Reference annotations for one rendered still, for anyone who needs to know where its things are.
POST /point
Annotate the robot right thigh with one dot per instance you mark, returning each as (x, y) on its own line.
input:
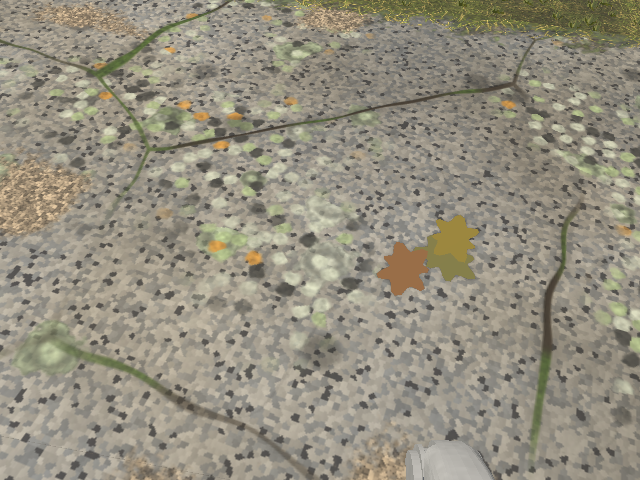
(445, 460)

